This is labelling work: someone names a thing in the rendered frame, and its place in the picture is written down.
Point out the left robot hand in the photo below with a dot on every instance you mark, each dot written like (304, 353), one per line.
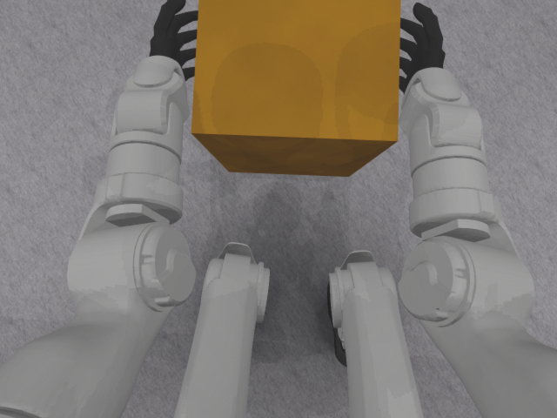
(167, 41)

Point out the left robot upper arm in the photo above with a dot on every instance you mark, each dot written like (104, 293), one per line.
(124, 282)

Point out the right robot thigh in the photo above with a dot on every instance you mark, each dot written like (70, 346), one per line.
(381, 383)

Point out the carton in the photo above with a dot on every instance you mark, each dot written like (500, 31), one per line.
(302, 87)

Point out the right robot hand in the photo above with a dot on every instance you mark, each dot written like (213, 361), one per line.
(428, 51)

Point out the robot right shin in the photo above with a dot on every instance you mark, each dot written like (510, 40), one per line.
(385, 275)

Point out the right robot upper arm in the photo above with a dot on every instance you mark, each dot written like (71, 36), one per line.
(474, 302)

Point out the right robot forearm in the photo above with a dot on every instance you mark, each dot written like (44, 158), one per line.
(451, 193)

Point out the left robot forearm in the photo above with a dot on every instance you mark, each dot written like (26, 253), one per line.
(145, 151)

